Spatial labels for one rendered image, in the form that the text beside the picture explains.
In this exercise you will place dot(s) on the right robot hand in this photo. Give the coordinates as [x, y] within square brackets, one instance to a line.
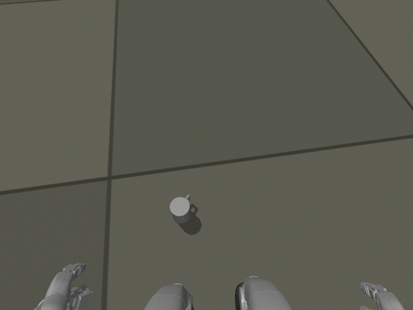
[385, 300]

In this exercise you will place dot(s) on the mug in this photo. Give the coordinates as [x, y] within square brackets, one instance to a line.
[180, 209]

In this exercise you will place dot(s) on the left robot hand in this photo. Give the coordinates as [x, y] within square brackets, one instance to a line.
[62, 284]

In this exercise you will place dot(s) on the left robot arm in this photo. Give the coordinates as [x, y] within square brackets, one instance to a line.
[54, 302]

